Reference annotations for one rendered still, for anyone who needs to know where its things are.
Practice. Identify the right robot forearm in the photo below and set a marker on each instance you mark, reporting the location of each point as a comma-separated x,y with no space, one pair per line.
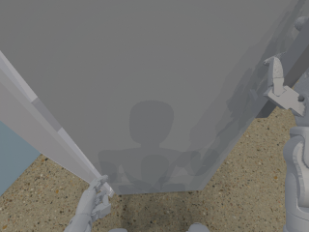
296,156

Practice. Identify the right robot hand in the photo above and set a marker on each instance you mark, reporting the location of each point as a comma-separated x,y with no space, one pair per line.
283,96

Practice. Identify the left robot forearm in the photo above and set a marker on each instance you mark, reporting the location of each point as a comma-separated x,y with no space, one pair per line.
80,223

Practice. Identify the left robot hand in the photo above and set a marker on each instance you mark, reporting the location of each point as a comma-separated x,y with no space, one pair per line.
89,203

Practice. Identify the handle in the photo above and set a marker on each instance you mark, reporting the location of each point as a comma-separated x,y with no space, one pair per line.
294,64

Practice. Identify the fridge door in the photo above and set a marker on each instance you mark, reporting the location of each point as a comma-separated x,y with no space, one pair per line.
153,92

